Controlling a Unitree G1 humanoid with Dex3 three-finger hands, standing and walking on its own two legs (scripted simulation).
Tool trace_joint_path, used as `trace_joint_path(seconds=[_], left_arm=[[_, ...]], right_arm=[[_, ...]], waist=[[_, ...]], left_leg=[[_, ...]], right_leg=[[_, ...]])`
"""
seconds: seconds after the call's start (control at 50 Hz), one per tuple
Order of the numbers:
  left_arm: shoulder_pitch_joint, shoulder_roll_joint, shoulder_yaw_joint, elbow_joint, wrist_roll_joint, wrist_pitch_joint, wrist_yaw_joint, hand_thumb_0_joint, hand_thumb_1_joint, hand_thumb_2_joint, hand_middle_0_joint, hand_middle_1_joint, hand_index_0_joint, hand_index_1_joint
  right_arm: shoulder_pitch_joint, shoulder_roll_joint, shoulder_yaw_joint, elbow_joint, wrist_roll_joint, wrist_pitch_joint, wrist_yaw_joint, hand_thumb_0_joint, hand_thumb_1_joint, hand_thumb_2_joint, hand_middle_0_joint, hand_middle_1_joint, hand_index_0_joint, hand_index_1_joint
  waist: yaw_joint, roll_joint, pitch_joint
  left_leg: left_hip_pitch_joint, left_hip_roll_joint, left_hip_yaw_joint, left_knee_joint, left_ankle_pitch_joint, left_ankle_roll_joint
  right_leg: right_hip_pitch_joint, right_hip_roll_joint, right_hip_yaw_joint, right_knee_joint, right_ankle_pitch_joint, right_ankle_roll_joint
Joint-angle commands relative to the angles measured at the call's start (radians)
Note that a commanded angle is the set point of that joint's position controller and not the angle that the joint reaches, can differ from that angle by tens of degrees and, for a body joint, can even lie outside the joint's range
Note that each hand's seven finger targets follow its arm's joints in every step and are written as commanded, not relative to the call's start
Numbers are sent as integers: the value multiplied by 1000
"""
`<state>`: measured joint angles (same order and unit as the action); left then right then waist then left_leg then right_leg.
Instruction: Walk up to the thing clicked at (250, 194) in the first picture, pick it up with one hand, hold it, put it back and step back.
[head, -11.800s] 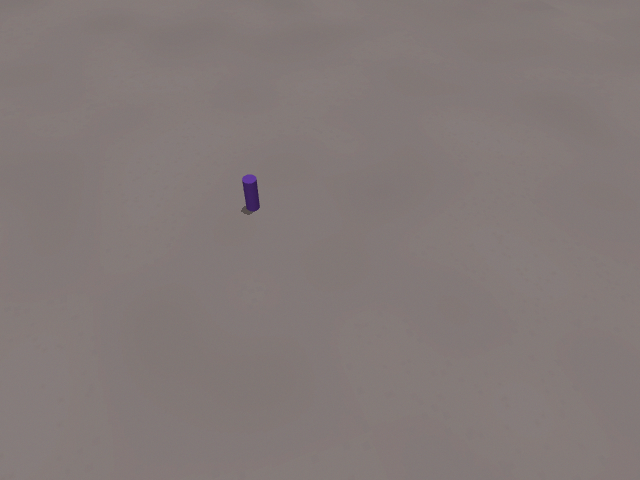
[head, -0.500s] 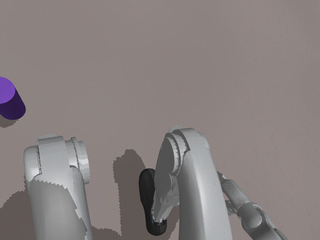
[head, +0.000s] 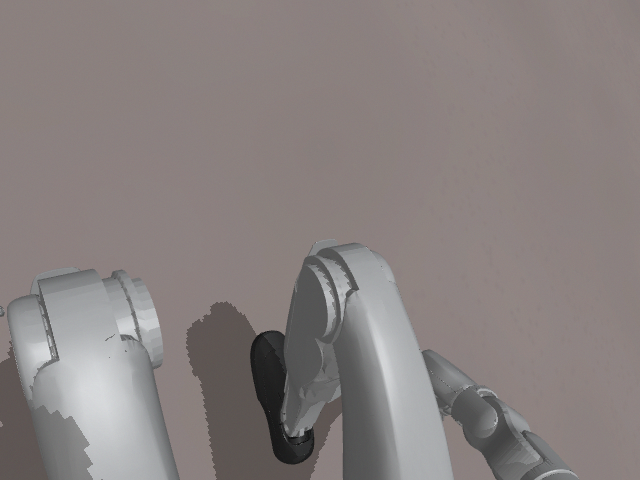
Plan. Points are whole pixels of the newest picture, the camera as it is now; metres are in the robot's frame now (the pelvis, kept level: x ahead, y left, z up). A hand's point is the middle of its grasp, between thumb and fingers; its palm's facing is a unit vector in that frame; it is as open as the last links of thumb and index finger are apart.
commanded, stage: close in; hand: left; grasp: from the side
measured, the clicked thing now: out of the picture +0.42 +0.29 -0.20
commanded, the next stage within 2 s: rest palm in 0.10 s
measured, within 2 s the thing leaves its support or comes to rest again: leaves its support in 1.22 s
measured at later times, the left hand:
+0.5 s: hand out of the picture +0.40 +0.28 -0.18, palm faces +0.31 -0.95 +0.01, open 14.3 cm
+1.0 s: hand out of the picture +0.42 +0.28 -0.18, palm faces +0.34 -0.94 -0.01, open 7.8 cm
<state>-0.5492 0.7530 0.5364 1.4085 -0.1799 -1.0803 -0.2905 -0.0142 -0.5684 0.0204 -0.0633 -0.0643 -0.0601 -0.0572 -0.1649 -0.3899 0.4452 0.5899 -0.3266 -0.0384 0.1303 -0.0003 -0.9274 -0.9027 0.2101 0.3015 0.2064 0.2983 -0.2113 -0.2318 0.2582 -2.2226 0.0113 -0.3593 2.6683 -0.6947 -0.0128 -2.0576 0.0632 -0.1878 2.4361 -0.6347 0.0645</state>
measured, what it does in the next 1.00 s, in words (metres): stands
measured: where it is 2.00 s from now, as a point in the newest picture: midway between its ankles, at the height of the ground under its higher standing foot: (202, 455)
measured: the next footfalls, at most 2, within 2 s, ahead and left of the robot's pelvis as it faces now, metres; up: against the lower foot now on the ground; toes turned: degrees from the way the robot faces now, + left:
none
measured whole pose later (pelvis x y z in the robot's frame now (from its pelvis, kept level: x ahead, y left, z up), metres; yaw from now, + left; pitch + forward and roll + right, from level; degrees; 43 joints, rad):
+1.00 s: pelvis +0.00 +0.00 +0.00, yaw -2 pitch +11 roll -18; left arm -0.62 0.82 0.49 1.46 -0.08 -1.14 0.00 0.00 0.06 0.78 -0.77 -0.91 -0.80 -0.92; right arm -0.19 -0.37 0.52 0.55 -0.37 0.03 0.15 0.00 -0.87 -0.89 0.21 0.30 0.20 0.30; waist -0.24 -0.28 0.32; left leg -2.21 0.02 -0.41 2.68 -0.72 -0.01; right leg -2.05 0.09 -0.22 2.41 -0.62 0.08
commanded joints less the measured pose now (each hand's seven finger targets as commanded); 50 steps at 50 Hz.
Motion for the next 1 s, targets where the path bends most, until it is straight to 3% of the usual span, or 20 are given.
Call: trace_joint_path(seconds=[0.0, 0.02, 0.1, 0.14, 0.18, 0.2, 0.28, 0.34, 0.36, 0.44, 0.48, 0.58, 0.72, 0.76, 0.9, 0.98], left_arm=[[-183, 169, 7, -105, 1, -92, 62, 0, -570, 51, -54, -66, -56, -60], [-208, 159, -12, -106, 10, -100, 72, 0, -553, 60, -56, -66, -57, -61], [-207, 168, -12, -94, 38, -119, 116, 0, -494, 105, -58, -72, -53, -73], [-189, 179, -11, -98, 49, -125, 134, 0, -479, 125, -61, -81, -53, -85], [-197, 168, -19, -93, 55, -130, 153, 0, -469, 130, -58, -78, -52, -82], [-188, 158, -16, -102, 55, -134, 165, 0, -400, 175, -126, -96, -104, -113], [-193, 151, -43, -101, 64, -138, 194, 0, -311, 235, -172, -143, -148, -162], [-212, 155, -49, -105, 70, -143, 216, 0, -124, 366, -340, -310, -321, -323], [-226, 151, -53, -102, 72, -144, 224, 0, -80, 399, -365, -338, -348, -350], [-215, 177, -40, -101, 85, -147, 249, 0, 73, 488, -444, -411, -425, -423], [-219, 160, -54, -92, 90, -145, 258, 0, 162, 530, -484, -449, -464, -461], [-219, 184, -51, -88, 106, -142, 274, 0, 363, 646, -609, -563, -587, -574], [-243, 191, -48, -90, 96, -137, 286, 0, 577, 807, -783, -733, -762, -743], [-233, 195, -45, -75, 100, -135, 287, 0, 516, 877, -860, -840, -844, -849], [-270, 203, -55, -69, 104, -131, 290, 0, 580, 1077, -1064, -1071, -1051, -1080], [-272, 221, -34, -76, 97, -131, 291, 0, 574, 1210, -1152, -1205, -1129, -1232]], right_arm=[[11, -341, -104, -36, -10, 10, -15, 0, -917, -903, 199, 300, 199, 300], [3, -342, -102, -36, -14, 13, -14, 0, -917, -903, 199, 300, 199, 300], [0, -344, -94, -42, -27, 25, -10, 0, -912, -904, 199, 300, 199, 300], [-3, -337, -87, -43, -32, 31, -7, 0, -913, -905, 199, 300, 199, 300], [-12, -344, -86, -50, -33, 33, -5, 0, -909, -904, 199, 300, 199, 300], [-3, -345, -87, -47, -38, 36, -2, 0, -901, -905, 199, 300, 199, 300], [-4, -338, -79, -47, -40, 41, 2, 0, -898, -905, 199, 300, 199, 300], [-10, -336, -77, -43, -41, 42, 2, 0, -891, -900, 199, 300, 199, 300], [1, -339, -74, -39, -44, 44, 4, 0, -889, -900, 199, 300, 199, 300], [-3, -336, -69, -42, -46, 50, 4, 0, -882, -898, 199, 299, 199, 299], [-2, -334, -68, -40, -49, 53, 5, 0, -876, -897, 199, 299, 199, 299], [-9, -339, -64, -45, -48, 65, 6, 0, -868, -895, 199, 299, 199, 299], [-7, -336, -59, -41, -48, 69, 4, 0, -863, -893, 199, 299, 199, 299], [-9, -337, -57, -45, -49, 71, 3, 0, -865, -893, 199, 299, 199, 299], [-9, -339, -52, -46, -48, 76, 2, 0, -868, -893, 199, 299, 199, 299], [-11, -345, -52, -49, -45, 80, 0, 0, -893, -902, 200, 300, 199, 300]], waist=[[-87, 472, -533], [-98, 477, -518], [-103, 496, -501], [-90, 501, -515], [-104, 499, -490], [-102, 515, -507], [-112, 489, -512], [-122, 478, -494], [-136, 489, -499], [-122, 492, -517], [-132, 508, -509], [-128, 519, -492], [-139, 494, -502], [-138, 492, -498], [-153, 499, -493], [-148, 498, -484]], left_leg=[[383, 53, 96, -345, 61, -20], [376, 53, 92, -344, 54, -21], [387, 57, 82, -350, 67, -25], [385, 57, 90, -343, 63, -23], [378, 59, 75, -359, 36, -26], [410, 60, 69, -363, 62, -31], [389, 58, 77, -338, 83, -23], [376, 60, 75, -335, 59, -20], [390, 61, 67, -338, 71, -22], [399, 64, 63, -337, 86, -25], [411, 66, 61, -337, 100, -27], [411, 71, 49, -353, 102, -32], [394, 69, 60, -331, 104, -22], [399, 72, 54, -336, 101, -23], [401, 76, 47, -344, 89, -24], [398, 78, 44, -348, 82, -25]], right_leg=[[216, 26, -149, -162, 126, -68], [203, 26, -148, -158, 121, -68], [206, 28, -154, -152, 132, -68], [224, 34, -151, -158, 131, -69], [201, 30, -163, -155, 113, -69], [212, 30, -163, -149, 134, -68], [233, 38, -160, -160, 158, -66], [223, 40, -162, -167, 144, -64], [230, 40, -166, -163, 155, -62], [238, 44, -167, -160, 166, -64], [239, 44, -169, -157, 180, -63], [222, 44, -177, -152, 176, -67], [247, 49, -171, -169, 188, -62], [244, 50, -175, -166, 186, -63], [237, 49, -180, -168, 176, -63], [233, 47, -181, -168, 169, -62]])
